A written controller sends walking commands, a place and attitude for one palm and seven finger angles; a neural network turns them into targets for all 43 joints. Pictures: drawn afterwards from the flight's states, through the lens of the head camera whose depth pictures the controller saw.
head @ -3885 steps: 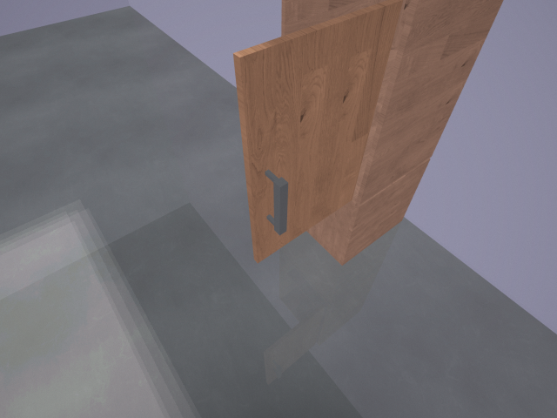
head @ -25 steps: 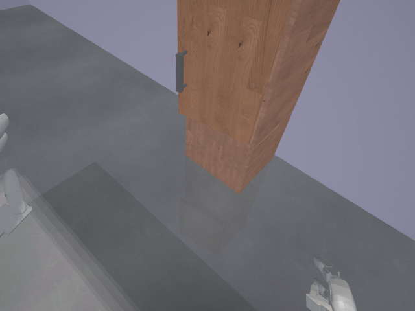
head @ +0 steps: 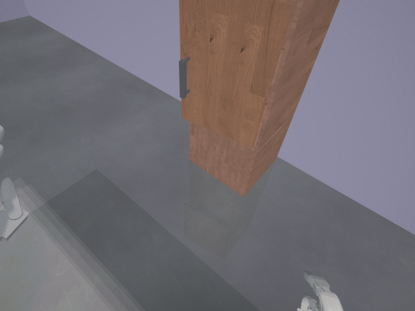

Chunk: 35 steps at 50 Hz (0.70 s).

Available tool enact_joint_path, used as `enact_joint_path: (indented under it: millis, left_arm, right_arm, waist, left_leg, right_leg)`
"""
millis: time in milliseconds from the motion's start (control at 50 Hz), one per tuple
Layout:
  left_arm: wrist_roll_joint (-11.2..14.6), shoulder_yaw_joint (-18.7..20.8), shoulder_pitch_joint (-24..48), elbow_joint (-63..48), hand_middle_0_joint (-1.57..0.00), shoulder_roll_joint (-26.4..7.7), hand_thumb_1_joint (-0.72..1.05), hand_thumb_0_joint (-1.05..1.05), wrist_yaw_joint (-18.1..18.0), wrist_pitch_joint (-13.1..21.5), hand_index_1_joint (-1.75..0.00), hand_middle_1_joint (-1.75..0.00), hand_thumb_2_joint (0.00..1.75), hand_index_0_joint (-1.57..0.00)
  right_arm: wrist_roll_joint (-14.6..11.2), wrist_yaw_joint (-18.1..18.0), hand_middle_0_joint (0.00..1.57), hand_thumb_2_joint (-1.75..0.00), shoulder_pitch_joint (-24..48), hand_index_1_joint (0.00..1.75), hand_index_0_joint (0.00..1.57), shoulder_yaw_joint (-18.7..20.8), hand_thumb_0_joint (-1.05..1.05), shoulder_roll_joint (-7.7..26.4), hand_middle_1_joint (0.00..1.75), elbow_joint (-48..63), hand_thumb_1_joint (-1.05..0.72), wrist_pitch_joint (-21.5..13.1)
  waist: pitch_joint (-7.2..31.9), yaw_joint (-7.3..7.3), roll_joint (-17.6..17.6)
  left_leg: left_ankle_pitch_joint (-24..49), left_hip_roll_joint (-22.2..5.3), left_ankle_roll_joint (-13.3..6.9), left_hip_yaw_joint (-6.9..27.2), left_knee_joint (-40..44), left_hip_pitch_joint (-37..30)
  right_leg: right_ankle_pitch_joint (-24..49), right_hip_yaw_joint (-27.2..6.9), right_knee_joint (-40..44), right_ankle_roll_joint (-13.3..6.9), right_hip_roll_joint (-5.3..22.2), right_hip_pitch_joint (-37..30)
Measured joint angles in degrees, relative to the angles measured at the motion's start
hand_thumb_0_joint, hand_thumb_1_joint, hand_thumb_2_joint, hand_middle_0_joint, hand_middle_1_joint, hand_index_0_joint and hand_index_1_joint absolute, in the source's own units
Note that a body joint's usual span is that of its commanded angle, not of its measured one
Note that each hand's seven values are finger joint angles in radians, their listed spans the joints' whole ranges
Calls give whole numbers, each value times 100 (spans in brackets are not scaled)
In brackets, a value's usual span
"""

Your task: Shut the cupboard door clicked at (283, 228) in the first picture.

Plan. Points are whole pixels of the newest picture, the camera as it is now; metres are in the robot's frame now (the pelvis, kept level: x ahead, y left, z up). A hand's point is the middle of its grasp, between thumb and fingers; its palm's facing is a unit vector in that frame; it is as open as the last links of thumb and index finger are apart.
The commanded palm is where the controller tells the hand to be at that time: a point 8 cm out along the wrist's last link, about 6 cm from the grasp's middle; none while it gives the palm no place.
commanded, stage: stop stepping back and stand still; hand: left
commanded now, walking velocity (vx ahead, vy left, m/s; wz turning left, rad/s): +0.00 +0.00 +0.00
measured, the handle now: (185, 77) +0.99 +0.13 -0.09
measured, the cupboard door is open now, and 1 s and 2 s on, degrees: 10 10 10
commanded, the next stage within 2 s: let the arm hang, fingers relaxed in 0.04 s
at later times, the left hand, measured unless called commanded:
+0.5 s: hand out of the picture +0.01 +0.17 -0.17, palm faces +0.00 -0.98 -0.18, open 6.9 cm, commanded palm none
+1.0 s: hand out of the picture +0.01 +0.19 -0.16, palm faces -0.02 -0.96 -0.27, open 7.3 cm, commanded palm none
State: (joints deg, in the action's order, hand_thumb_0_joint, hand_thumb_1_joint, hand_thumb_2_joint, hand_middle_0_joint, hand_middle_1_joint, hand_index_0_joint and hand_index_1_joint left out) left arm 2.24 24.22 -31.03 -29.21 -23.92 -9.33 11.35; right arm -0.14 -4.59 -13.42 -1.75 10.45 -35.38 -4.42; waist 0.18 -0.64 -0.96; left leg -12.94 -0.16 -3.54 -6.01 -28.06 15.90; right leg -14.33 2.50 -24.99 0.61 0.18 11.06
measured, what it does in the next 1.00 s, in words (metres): stands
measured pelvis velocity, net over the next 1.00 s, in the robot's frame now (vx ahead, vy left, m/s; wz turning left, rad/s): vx -0.01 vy -0.01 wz -0.01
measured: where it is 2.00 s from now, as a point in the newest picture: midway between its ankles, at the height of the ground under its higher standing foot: outside the picture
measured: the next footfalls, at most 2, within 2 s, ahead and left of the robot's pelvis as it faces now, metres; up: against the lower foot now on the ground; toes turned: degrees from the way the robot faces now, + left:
none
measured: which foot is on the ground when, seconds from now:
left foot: down 0.00-1.00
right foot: down 0.00-1.00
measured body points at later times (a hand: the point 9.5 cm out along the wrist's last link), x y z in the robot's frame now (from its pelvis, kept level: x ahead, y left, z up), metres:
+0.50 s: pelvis -0.03 -0.01 +0.00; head -0.01 +0.01 +0.45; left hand +0.01 +0.22 -0.16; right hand +0.02 -0.27 -0.14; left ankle +0.02 +0.07 -0.74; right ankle -0.01 -0.13 -0.74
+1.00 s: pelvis -0.01 -0.01 +0.00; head -0.02 -0.02 +0.45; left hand +0.01 +0.24 -0.14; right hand +0.00 -0.26 -0.16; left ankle +0.02 +0.07 -0.74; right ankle -0.01 -0.13 -0.74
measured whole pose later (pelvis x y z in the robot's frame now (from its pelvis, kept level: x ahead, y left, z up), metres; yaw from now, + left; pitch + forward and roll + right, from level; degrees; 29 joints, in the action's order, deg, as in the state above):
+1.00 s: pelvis -0.01 -0.01 +0.00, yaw -1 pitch -2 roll +0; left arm -1.2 0.4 -13.9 63.8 -12.7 -1.1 0.3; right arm 1.0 -1.1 -13.9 0.6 12.1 -64.0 0.1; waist -1.0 -0.6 1.4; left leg -9.0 0.0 -2.8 -6.9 -22.0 11.3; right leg -12.4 1.6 -23.0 -0.6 0.1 8.6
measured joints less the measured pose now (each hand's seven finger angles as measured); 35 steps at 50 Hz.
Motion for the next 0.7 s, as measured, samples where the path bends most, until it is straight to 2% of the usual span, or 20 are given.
enact_joint_path:
  millis: [140,160,180,220,280,340,400,420,440,520,700]
  left_arm:
    - [23,3,-111,347,-21,75,89,1,0,-19,-31,-31,90,-21]
    - [-58,-159,27,665,-21,65,89,1,81,40,-31,-31,90,-21]
    - [-136,-438,291,1188,-20,60,90,1,235,-50,-31,-30,90,-21]
    - [-230,-1045,811,2474,-20,194,90,0,519,-549,-31,-30,90,-20]
    - [-324,-1777,1277,4444,-19,571,91,0,785,-1171,-30,-30,90,-20]
    - [-378,-2298,1377,5900,-19,953,91,1,918,-1429,-30,-30,90,-20]
    - [-381,-2587,1311,6922,-20,1301,91,1,948,-1491,-30,-30,90,-20]
    - [-367,-2614,1277,7190,-20,1393,92,1,929,-1485,-30,-30,90,-20]
    - [-333,-2478,1273,7388,-20,1410,95,0,822,-1443,-30,-30,90,-20]
    - [-358,-2394,1228,8069,-21,1192,100,-1,833,-1340,-31,-30,90,-21]
    - [-347,-2389,1071,9105,-20,1116,94,0,865,-1223,-30,-30,90,-20]
  right_arm:
    - [-47,1,20,-90,7,30,20,97,1,115,30,7,-90,1]
    - [-58,104,20,-90,24,30,20,129,1,182,30,-120,-90,-140]
    - [-55,234,20,-90,77,30,20,158,1,299,30,-291,-90,-199]
    - [-11,410,20,-90,245,30,20,181,1,548,30,-602,-90,-91]
    - [60,491,20,-90,473,30,20,181,1,741,30,-910,-90,141]
    - [122,513,20,-90,487,30,20,149,1,700,30,-1103,-90,301]
    - [166,517,20,-90,308,30,20,96,1,545,30,-1352,-90,427]
    - [171,516,20,-90,223,30,20,80,1,486,30,-1455,-90,464]
    - [174,510,20,-90,121,30,20,74,1,415,30,-1566,-90,496]
    - [179,475,20,-90,-207,30,20,93,1,214,30,-2038,-90,616]
    - [124,368,20,-90,-431,30,20,241,1,216,30,-2615,-90,595]
  waist:
    - [95,-17,157]
    - [121,3,216]
    - [142,58,301]
    - [179,130,492]
    - [146,59,639]
    - [9,-52,492]
    - [-133,-93,174]
    - [-173,-90,70]
    - [-204,-69,-24]
    - [-295,22,-180]
    - [-312,28,211]
  left_leg:
    - [61,-11,2,-39,80,-6]
    - [54,-10,2,-11,11,68]
    - [34,1,-5,13,-88,146]
    - [-11,29,-34,5,-241,244]
    - [-43,75,-85,-72,-357,291]
    - [-7,94,-82,-141,-319,226]
    - [78,87,-34,-145,-189,132]
    - [109,75,-15,-126,-145,111]
    - [141,58,8,-86,-110,108]
    - [247,-11,82,40,27,69]
    - [322,-54,84,12,255,-124]
  right_leg:
    - [68,-39,64,3,-12,17]
    - [57,-7,12,2,-8,68]
    - [23,20,-86,5,8,134]
    - [-60,16,-305,20,50,262]
    - [-175,-58,-614,37,112,417]
    - [-210,-127,-744,28,135,451]
    - [-183,-132,-716,-20,121,407]
    - [-159,-113,-672,-38,106,381]
    - [-129,-73,-614,-60,85,355]
    - [17,52,-327,-143,-3,217]
    - [206,16,69,-149,-65,-32]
